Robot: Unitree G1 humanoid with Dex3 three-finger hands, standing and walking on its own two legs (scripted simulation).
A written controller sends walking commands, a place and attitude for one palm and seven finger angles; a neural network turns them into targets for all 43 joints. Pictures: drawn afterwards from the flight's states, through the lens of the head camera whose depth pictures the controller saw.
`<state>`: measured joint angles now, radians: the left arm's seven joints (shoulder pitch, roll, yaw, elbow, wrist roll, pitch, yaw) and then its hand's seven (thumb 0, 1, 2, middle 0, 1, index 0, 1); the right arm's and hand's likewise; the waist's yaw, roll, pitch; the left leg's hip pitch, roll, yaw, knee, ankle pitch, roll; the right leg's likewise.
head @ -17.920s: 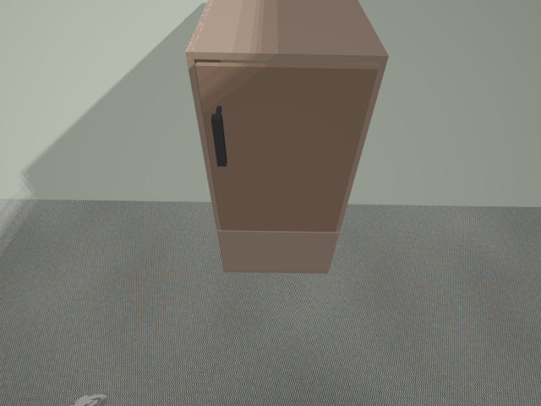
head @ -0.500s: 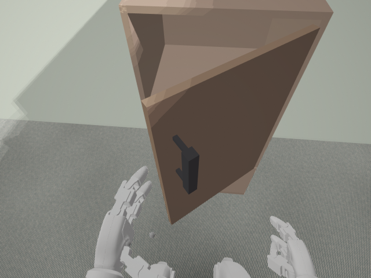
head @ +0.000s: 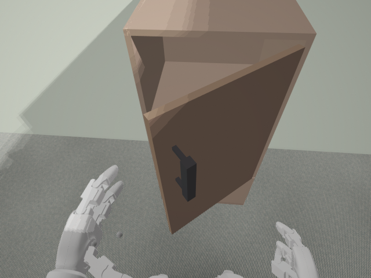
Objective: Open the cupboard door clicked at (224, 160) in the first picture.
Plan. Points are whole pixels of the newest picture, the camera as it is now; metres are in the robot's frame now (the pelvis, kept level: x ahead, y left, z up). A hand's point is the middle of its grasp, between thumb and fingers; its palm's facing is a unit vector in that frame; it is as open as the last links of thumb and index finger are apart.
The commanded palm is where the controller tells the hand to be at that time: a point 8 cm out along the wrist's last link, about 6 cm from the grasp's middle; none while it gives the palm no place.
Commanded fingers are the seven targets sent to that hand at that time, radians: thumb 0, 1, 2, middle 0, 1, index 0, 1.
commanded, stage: draw the hand back to the body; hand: left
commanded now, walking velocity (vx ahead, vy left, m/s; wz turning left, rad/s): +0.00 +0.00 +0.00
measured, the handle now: (183, 173) +0.33 +0.03 +0.05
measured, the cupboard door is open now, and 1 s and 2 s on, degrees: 40 40 40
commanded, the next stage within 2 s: step back with the hand held close in 1.26 s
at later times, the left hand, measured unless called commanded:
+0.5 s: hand (47, 210) +0.20 +0.22 +0.16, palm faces +0.25 -0.90 -0.35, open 13.7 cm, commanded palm +0.15 +0.27 +0.18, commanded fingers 0.00 0.27 0.63 -0.18 -0.30 -0.18 -0.30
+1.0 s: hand out of the picture +0.20 +0.28 +0.24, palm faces +0.49 -0.79 -0.38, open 8.0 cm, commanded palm +0.16 +0.31 +0.24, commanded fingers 0.00 0.90 0.90 -0.20 -0.30 -0.20 -0.30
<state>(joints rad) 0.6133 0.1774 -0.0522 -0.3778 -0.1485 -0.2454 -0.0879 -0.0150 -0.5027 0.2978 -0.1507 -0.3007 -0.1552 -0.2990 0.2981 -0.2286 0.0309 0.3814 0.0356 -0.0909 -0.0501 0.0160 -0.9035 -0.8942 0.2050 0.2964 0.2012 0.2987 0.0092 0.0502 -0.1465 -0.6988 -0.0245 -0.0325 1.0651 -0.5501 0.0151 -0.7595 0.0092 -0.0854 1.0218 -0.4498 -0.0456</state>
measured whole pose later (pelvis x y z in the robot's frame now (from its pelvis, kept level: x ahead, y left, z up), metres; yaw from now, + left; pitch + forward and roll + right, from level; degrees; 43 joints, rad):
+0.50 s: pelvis +0.02 +0.02 +0.05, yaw +0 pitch +1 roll -1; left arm 0.61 0.30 0.09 -0.46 -0.03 -0.03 0.12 -0.01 -0.06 0.49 -0.17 -0.30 -0.18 -0.30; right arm 0.27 -0.22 0.07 0.51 0.02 -0.12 -0.11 0.02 -0.90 -0.89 0.21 0.30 0.20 0.30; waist 0.05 0.06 -0.08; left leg -0.31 -0.04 -0.02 0.73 -0.43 0.05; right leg -0.37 0.00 -0.06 0.68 -0.33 -0.01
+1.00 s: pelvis +0.02 +0.02 +0.07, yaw -1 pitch -5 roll -1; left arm 0.45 0.35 0.35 -0.41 -0.06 -0.09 0.12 0.01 0.77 0.84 -0.20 -0.30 -0.21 -0.30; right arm 0.20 -0.23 0.03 0.63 0.01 -0.13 -0.07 0.01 -0.90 -0.89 0.21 0.30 0.20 0.30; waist 0.08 0.06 0.00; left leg -0.07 -0.03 -0.01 0.46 -0.30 0.03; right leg -0.14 0.01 -0.05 0.43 -0.21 -0.02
